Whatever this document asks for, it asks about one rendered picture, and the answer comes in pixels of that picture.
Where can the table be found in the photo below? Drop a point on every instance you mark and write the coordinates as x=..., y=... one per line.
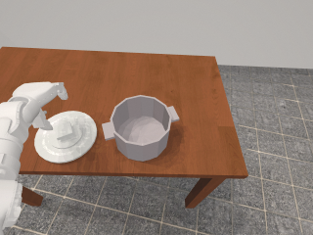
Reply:
x=202, y=144

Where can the knob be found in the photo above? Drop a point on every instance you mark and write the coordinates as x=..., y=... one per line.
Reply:
x=63, y=130

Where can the left robot hand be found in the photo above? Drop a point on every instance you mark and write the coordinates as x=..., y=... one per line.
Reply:
x=42, y=93

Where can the left robot forearm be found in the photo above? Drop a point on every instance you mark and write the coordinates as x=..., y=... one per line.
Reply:
x=16, y=117

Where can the robot left upper arm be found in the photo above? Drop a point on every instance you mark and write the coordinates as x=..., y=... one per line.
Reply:
x=10, y=203

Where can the pot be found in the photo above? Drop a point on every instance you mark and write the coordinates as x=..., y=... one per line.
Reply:
x=140, y=126

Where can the lid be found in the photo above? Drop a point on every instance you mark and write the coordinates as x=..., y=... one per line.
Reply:
x=70, y=148

